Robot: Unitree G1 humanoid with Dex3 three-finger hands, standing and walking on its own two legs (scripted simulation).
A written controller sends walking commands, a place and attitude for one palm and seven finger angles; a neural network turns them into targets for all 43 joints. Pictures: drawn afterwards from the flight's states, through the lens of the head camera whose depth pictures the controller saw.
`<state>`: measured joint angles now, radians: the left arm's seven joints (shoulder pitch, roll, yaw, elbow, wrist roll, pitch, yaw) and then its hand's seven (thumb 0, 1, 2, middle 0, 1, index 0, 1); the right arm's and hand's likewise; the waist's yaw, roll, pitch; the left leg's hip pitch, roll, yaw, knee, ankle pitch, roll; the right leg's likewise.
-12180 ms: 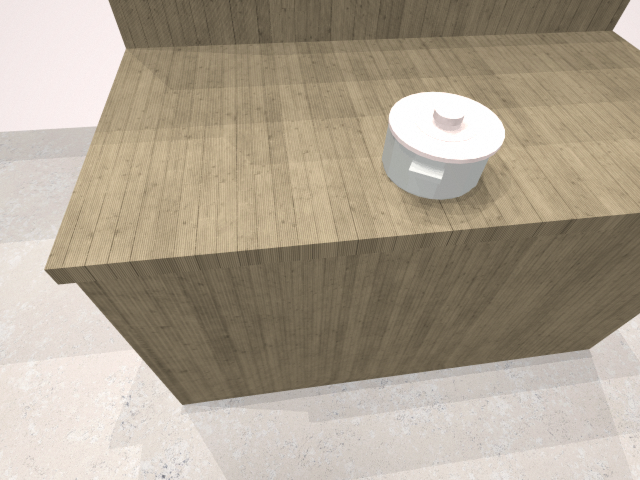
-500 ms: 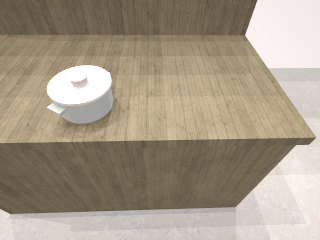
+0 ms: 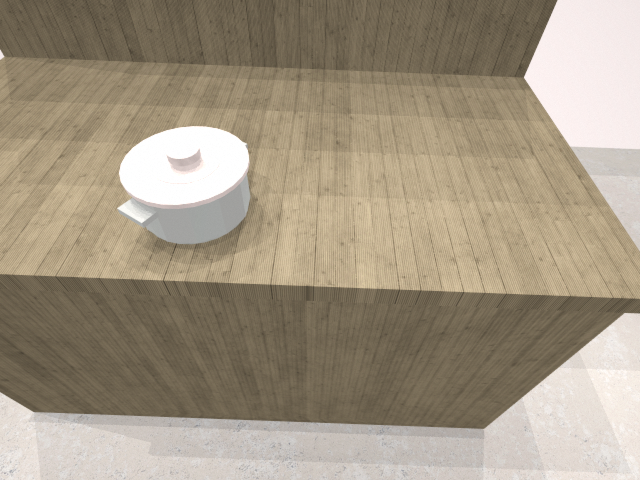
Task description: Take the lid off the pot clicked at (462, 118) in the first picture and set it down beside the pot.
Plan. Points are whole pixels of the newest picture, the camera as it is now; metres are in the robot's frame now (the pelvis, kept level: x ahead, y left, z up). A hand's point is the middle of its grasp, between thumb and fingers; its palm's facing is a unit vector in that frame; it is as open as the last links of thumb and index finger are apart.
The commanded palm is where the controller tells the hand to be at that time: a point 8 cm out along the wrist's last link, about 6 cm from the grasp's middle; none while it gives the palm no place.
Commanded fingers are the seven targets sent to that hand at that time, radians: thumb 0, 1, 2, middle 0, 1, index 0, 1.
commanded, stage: shuffle to correct the standing spot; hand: left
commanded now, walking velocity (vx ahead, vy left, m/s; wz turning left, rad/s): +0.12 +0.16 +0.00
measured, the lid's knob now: (183, 152) +0.52 +0.25 +0.12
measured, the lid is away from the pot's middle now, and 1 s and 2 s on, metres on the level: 0.00 0.00 0.00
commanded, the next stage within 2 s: come to a stop and stand still in 0.52 s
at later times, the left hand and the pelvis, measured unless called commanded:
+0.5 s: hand out of the picture +0.08 +0.22 -0.16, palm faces +0.12 -0.96 -0.26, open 7.4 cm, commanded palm none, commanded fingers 0.00 0.90 0.90 -0.20 -0.30 -0.20 -0.30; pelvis +0.05 +0.04 +0.00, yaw +1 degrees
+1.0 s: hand out of the picture +0.12 +0.30 -0.18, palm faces +0.07 -0.96 -0.25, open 7.4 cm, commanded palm none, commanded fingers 0.00 0.90 0.90 -0.20 -0.30 -0.20 -0.30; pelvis +0.09 +0.09 -0.01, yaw +0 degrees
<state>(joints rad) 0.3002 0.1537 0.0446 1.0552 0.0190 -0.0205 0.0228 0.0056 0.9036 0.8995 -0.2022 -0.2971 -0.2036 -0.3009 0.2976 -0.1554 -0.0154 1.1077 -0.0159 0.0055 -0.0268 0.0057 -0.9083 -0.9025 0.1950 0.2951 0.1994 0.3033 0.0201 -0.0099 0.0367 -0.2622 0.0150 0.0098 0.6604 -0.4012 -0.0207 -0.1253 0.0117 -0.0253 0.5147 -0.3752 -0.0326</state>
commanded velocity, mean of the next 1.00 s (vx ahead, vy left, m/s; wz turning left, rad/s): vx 0.02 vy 0.04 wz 0.00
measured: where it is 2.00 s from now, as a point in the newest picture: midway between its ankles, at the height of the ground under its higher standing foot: outside the picture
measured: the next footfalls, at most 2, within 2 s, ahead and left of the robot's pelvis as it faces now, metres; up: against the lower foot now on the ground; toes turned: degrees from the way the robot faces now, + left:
right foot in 0.40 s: +0.10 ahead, -0.06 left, +0.00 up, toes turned -5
left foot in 0.78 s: +0.13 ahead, +0.22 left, +0.00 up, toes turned +4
